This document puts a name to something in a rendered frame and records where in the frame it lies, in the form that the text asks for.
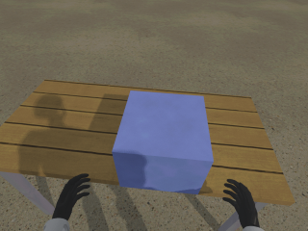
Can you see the robot left hand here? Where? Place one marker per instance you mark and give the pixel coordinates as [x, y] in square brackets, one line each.
[69, 196]

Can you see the left robot forearm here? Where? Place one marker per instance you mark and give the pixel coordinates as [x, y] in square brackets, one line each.
[56, 224]

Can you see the table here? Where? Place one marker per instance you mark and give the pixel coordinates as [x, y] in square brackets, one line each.
[64, 129]

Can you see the robot right hand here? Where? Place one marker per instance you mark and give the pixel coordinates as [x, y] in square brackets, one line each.
[244, 203]

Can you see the carton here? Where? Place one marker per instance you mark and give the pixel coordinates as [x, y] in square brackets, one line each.
[163, 143]

